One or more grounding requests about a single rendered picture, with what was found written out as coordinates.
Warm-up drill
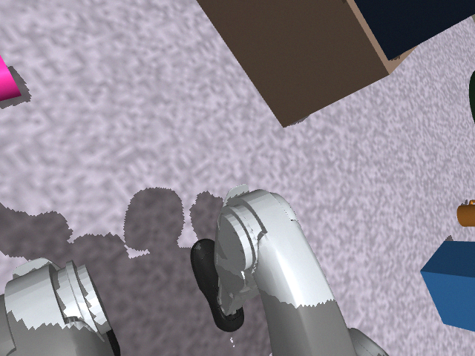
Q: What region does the right robot hand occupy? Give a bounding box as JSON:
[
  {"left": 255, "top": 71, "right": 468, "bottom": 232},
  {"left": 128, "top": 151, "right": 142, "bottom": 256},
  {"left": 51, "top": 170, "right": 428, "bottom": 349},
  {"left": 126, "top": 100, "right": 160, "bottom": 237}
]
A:
[{"left": 348, "top": 328, "right": 389, "bottom": 356}]

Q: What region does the bed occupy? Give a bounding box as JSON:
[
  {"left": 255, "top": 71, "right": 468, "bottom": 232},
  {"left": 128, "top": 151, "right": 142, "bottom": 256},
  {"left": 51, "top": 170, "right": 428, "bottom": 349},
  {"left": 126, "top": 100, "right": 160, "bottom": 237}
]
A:
[{"left": 197, "top": 0, "right": 475, "bottom": 128}]

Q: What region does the right robot foot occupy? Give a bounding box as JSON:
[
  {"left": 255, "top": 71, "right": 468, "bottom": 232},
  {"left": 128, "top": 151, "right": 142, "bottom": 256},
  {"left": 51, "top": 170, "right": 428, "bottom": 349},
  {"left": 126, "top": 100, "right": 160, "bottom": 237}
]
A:
[{"left": 191, "top": 239, "right": 244, "bottom": 332}]

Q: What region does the left robot foot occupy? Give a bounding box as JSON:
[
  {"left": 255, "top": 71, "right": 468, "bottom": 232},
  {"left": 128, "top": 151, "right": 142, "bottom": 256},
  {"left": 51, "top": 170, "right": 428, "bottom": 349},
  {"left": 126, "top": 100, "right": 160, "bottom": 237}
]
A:
[{"left": 106, "top": 328, "right": 121, "bottom": 356}]

